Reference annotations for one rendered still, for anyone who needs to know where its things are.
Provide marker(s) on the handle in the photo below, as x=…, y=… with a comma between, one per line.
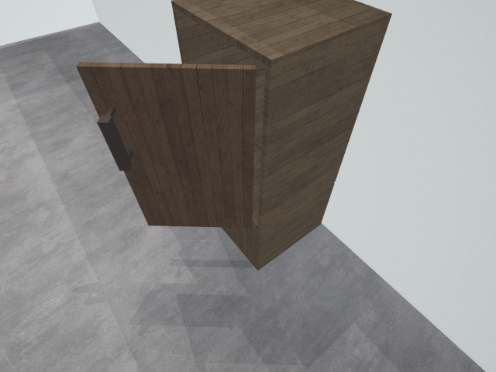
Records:
x=114, y=141

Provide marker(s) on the cupboard door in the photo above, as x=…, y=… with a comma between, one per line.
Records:
x=191, y=129

